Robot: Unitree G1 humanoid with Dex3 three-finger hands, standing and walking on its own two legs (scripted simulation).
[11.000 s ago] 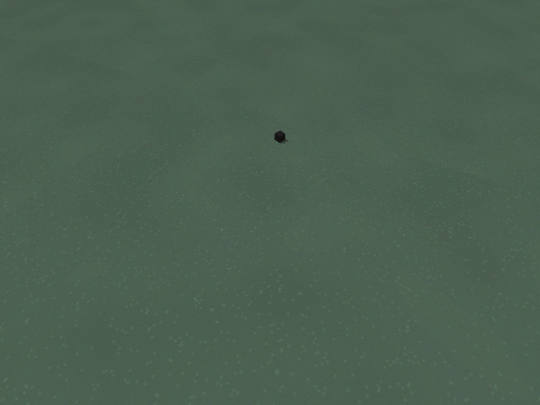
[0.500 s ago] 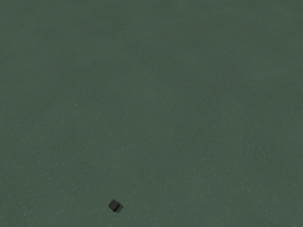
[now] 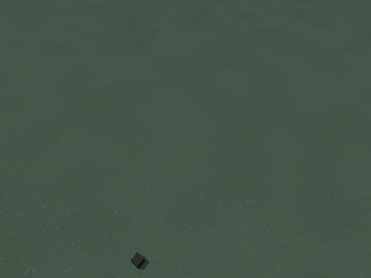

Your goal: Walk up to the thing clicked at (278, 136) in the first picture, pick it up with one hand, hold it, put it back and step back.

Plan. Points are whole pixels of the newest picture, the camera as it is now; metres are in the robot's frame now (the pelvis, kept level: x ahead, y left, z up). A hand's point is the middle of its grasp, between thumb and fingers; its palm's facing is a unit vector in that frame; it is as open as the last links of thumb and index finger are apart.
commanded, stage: stand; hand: left
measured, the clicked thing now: (138, 260) +0.38 +0.25 -0.76
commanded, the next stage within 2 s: none
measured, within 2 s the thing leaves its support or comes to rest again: neither
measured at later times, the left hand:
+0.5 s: hand out of the picture +0.09 +0.25 -0.15, palm faces -0.03 -0.94 -0.35, open 7.4 cm
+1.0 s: hand out of the picture +0.09 +0.26 -0.15, palm faces -0.02 -0.94 -0.35, open 7.4 cm
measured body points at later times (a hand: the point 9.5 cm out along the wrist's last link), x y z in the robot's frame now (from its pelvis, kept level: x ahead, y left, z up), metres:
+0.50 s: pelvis +0.02 +0.00 +0.00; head +0.03 +0.00 +0.45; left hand +0.09 +0.30 -0.13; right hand +0.10 -0.30 -0.13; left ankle +0.01 +0.14 -0.75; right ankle +0.00 -0.13 -0.75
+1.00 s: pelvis +0.02 +0.00 +0.00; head +0.02 +0.00 +0.45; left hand +0.09 +0.31 -0.13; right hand +0.09 -0.30 -0.13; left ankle +0.01 +0.14 -0.75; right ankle +0.00 -0.13 -0.75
